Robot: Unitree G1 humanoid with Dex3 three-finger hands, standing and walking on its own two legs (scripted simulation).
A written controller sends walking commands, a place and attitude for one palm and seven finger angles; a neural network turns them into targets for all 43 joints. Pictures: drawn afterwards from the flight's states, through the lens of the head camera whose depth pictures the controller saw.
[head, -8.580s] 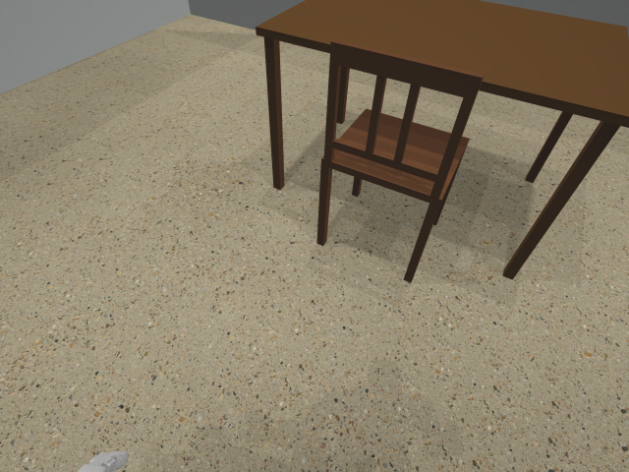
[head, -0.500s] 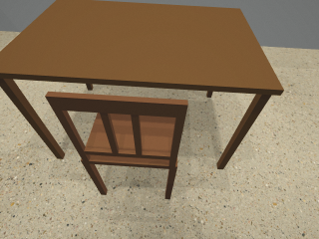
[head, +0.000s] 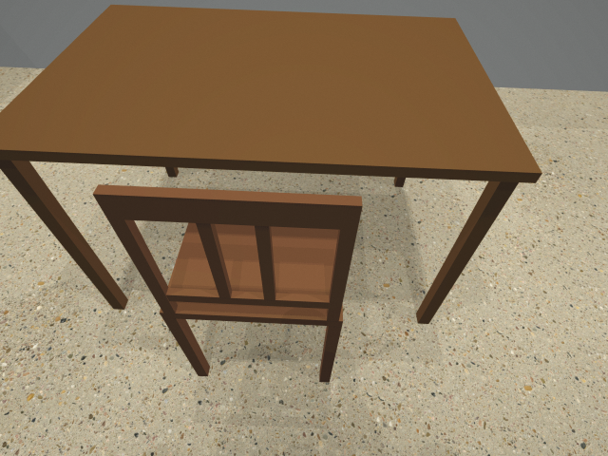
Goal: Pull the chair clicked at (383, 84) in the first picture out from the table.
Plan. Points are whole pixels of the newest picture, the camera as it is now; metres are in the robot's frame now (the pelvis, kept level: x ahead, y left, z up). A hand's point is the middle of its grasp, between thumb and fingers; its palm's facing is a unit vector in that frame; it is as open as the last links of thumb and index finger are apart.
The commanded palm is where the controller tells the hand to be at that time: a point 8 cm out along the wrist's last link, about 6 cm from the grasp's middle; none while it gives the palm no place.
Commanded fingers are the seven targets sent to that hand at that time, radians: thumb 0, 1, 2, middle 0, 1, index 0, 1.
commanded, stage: look again from close up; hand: left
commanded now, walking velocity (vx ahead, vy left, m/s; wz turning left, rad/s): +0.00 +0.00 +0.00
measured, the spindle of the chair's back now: (216, 261) +0.46 +0.19 -0.11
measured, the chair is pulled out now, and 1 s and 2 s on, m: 0.00 0.00 0.00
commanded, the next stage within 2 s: raise the hand toward the chair's back in 0.92 s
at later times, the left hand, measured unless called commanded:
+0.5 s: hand out of the picture +0.08 +0.20 -0.17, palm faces -0.01 -0.97 -0.22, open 7.3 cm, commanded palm none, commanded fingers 0.00 0.90 0.90 -0.20 -0.30 -0.20 -0.30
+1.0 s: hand out of the picture -0.02 +0.19 -0.17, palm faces -0.02 -0.98 -0.19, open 7.4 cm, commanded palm none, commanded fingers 0.00 0.90 0.90 -0.20 -0.30 -0.20 -0.30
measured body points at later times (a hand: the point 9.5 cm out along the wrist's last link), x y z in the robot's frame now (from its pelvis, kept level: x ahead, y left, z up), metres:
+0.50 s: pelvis +0.02 +0.02 +0.00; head +0.02 +0.02 +0.45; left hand +0.08 +0.25 -0.15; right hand +0.04 -0.21 -0.16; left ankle +0.01 +0.11 -0.74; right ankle +0.03 -0.11 -0.74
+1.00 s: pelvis +0.01 +0.03 +0.00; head +0.01 +0.03 +0.45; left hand -0.01 +0.25 -0.16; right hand -0.01 -0.18 -0.16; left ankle +0.01 +0.11 -0.74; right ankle +0.03 -0.11 -0.74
